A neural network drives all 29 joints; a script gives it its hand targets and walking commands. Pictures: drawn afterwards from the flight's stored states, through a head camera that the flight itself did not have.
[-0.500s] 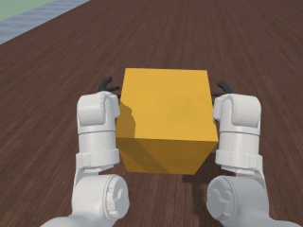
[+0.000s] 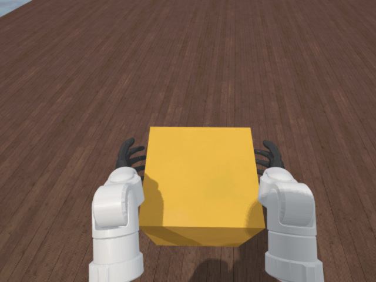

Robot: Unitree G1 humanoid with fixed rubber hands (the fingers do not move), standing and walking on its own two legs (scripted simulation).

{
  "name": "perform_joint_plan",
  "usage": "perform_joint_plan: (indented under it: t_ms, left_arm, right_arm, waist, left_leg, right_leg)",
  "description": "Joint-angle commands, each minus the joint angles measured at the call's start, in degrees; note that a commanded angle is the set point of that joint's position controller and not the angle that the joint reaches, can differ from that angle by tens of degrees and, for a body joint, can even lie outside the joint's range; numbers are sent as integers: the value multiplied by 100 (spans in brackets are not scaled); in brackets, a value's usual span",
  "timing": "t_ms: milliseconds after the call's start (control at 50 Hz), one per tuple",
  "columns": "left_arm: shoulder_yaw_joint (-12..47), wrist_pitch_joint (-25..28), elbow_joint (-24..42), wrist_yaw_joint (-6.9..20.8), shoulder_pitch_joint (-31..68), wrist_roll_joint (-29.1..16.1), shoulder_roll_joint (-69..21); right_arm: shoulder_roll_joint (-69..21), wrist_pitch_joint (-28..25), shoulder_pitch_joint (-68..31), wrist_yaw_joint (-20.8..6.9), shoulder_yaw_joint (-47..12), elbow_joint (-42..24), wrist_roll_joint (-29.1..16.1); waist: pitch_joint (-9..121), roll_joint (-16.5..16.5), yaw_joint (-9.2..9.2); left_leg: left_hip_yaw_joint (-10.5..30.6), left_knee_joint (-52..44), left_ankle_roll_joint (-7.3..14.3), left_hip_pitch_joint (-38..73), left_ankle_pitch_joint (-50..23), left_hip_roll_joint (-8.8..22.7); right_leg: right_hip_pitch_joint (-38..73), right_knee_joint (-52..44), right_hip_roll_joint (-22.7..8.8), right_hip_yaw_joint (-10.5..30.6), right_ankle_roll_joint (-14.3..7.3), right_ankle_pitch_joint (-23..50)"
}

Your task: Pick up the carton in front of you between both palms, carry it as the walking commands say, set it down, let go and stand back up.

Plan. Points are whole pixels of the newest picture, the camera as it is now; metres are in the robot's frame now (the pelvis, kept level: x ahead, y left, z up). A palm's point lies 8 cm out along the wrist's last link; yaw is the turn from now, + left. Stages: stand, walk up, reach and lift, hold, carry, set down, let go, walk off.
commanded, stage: carry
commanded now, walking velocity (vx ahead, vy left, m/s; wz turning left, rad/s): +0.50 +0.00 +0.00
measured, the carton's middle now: (198, 192) +0.34 +0.01 +0.00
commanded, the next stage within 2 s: none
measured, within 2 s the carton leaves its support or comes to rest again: neither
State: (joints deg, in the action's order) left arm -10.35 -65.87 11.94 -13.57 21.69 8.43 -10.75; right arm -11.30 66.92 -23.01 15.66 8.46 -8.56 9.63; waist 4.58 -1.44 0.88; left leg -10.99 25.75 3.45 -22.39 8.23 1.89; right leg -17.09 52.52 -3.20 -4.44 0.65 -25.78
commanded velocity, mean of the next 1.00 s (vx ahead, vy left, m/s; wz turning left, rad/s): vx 0.50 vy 0.00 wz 0.00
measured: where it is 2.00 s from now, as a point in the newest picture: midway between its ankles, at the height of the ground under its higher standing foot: (198, 157)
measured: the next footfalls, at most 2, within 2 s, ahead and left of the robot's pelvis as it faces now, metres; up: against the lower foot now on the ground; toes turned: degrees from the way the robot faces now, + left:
right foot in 0.34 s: +0.40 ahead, -0.14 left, +0.00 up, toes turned -10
left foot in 0.86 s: +0.71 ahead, +0.10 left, +0.00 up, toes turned +13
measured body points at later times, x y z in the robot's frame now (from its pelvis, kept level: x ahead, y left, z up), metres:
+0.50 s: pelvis +0.31 -0.05 +0.00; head +0.30 -0.07 +0.45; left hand +0.58 +0.11 +0.10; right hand +0.59 -0.18 +0.08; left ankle +0.20 +0.08 -0.65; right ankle +0.37 -0.13 -0.74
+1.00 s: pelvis +0.62 +0.01 +0.00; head +0.62 +0.03 +0.45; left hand +0.90 +0.16 +0.08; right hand +0.89 -0.14 +0.08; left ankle +0.67 +0.09 -0.74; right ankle +0.50 -0.12 -0.64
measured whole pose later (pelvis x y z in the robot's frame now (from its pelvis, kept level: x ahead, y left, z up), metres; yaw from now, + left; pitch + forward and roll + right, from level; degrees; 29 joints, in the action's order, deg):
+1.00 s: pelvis +0.62 +0.01 +0.00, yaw -1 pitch +4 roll -1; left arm -2.6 -71.1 19.2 -13.3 9.9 6.4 -7.8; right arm -7.9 71.7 -9.9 13.3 2.2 -17.5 6.4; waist 4.9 -1.5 -0.5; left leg -14.0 24.6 4.0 -20.4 8.4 3.3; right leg -23.9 64.9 -4.9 -4.1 -0.2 -19.7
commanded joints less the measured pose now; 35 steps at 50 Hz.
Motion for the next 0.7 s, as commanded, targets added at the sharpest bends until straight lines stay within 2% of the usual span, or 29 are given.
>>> perform_joint_plan:
  t_ms: [0,20,40,80,140,200,240,280,320,340,360,380,400,420,440,460,480,540,580,680]
  left_arm:
    - [3895,-290,238,1512,2179,-2378,-6154]
    - [3895,-278,346,1522,2051,-2414,-6229]
    - [3894,-270,401,1511,1844,-2392,-6271]
    - [3848,-258,519,1451,1386,-2245,-6235]
    - [3805,-325,715,1360,967,-2124,-6003]
    - [3808,-486,856,1311,797,-2097,-5602]
    - [3819,-601,939,1307,827,-2139,-5355]
    - [3789,-703,966,1317,871,-2178,-5146]
    - [3705,-776,846,1326,727,-2197,-4984]
    - [3656,-804,788,1331,684,-2178,-4915]
    - [3578,-791,626,1317,679,-2086,-4827]
    - [3579,-766,608,1339,637,-2109,-5007]
    - [3592,-724,751,1384,783,-2187,-5206]
    - [3635,-663,782,1432,816,-2218,-5487]
    - [3713,-588,881,1478,905,-2260,-5723]
    - [3794,-520,963,1518,1030,-2324,-5898]
    - [3842,-464,990,1551,1084,-2381,-5972]
    - [3895,-388,981,1630,898,-2432,-5875]
    - [3917,-388,1006,1635,781,-2416,-5734]
    - [3828,-500,1073,1520,524,-2274,-5276]
  right_arm:
    - [-5866,60,-1952,-1561,-3213,-641,-2167]
    - [-5980,58,-1942,-1594,-3247,-804,-2224]
    - [-6008,70,-1861,-1623,-3266,-943,-2269]
    - [-5975,108,-1584,-1673,-3315,-1156,-2353]
    - [-5688,217,-1342,-1703,-3459,-1460,-2416]
    - [-5254,361,-1183,-1674,-3560,-1602,-2440]
    - [-5008,457,-1124,-1636,-3587,-1651,-2433]
    - [-4812,549,-1134,-1596,-3613,-1699,-2412]
    - [-4666,632,-1186,-1550,-3653,-1722,-2415]
    - [-4562,665,-1202,-1525,-3674,-1708,-2423]
    - [-4575,731,-1339,-1523,-3731,-1845,-2454]
    - [-4661,736,-1489,-1550,-3790,-1895,-2527]
    - [-4921,690,-1583,-1588,-3874,-1882,-2593]
    - [-5191,626,-1612,-1631,-3892,-1848,-2636]
    - [-5453,543,-1565,-1665,-3949,-1803,-2661]
    - [-5639,450,-1548,-1680,-3980,-1831,-2643]
    - [-5735,375,-1505,-1676,-3986,-1823,-2587]
    - [-5694,233,-1173,-1616,-3926,-1749,-2393]
    - [-5569,230,-1036,-1582,-3896,-1732,-2332]
    - [-5176,390,-878,-1547,-3900,-1785,-2386]
  waist:
    - [2249,635,-229]
    - [2110,535,-223]
    - [2039,619,-222]
    - [1920,907,-202]
    - [1547,986,-167]
    - [1132,1077,-168]
    - [884,1121,-190]
    - [731,1111,-193]
    - [984,753,-63]
    - [1297,292,41]
    - [1793,-1388,87]
    - [1770,-1701,58]
    - [1780,-1203,50]
    - [1813,-706,39]
    - [1679,-269,10]
    - [1619,-220,-10]
    - [1639,-406,-15]
    - [1485,-609,-11]
    - [1286,-522,-10]
    - [862,-573,27]
  left_leg:
    - [2627,-864,811,3883,-1651,2015]
    - [2295,-1085,651,3531,-1443,1908]
    - [1967,-1257,529,3329,-1324,1775]
    - [1567,-1416,489,3139,-1283,1618]
    - [987,-1519,358,2758,-1244,1338]
    - [607,-1520,210,2437,-1386,1183]
    - [511,-1500,121,2359,-1235,1208]
    - [362,-1197,28,2251,-1248,1215]
    - [-145,130,-191,1660,-1692,906]
    - [-194,1326,-350,851,-1053,735]
    - [-76,3240,-645,-641,225,56]
    - [513,4246,-571,-1613,1926,-196]
    - [958,4804,-369,-1784,1894,173]
    - [1060,4859,-242,-1722,1632,413]
    - [1145,4474,-210,-1612,1218,633]
    - [1151,4061,-237,-1390,902,730]
    - [1010,3827,-272,-1216,711,676]
    - [753,2873,-421,-1292,364,652]
    - [608,2142,-502,-1503,84,634]
    - [229,836,-483,-1401,-600,439]
  right_leg:
    - [-2745,1256,-300,370,-58,134]
    - [-2566,789,-423,386,-20,402]
    - [-2360,400,-389,285,29,554]
    - [-2215,-165,-282,42,103,754]
    - [-1951,-1203,-198,-278,144,1442]
    - [-1508,-2005,-57,-545,79,2152]
    - [-1233,-2316,-69,-605,10,2496]
    - [-738,-2535,-38,-779,-71,2399]
    - [750,-2721,296,-1197,-107,1768]
    - [1810,-2795,-257,-452,-154,1202]
    - [2885,-3535,-1837,2498,-922,352]
    - [3133,-4100,-2197,3545,-1294,1021]
    - [2875,-3918,-2139,2906,-1280,1552]
    - [2503,-3778,-1962,2357,-1145,1804]
    - [2055,-3889,-1817,1903,-965,1702]
    - [1710,-4067,-1664,1487,-801,1465]
    - [1540,-4169,-1563,1171,-723,1311]
    - [1475,-4477,-1444,675,-809,1068]
    - [1648,-4567,-1379,490,-894,1328]
    - [1952,-4408,-1138,-98,-781,2466]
